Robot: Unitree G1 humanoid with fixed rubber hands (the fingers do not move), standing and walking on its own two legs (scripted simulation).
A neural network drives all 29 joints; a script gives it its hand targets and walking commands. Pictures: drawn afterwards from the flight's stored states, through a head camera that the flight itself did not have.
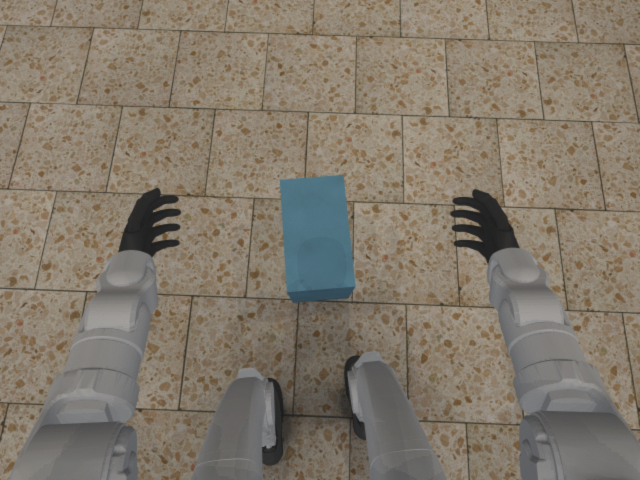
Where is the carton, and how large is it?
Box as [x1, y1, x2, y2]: [280, 175, 355, 302]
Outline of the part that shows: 343,175 280,180 287,292 293,302 348,297 355,286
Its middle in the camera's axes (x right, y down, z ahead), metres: +0.00 +0.00 +1.01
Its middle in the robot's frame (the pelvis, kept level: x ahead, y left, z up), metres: +0.52 -0.01 -0.58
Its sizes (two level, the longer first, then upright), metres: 0.275 0.156 0.221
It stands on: the floor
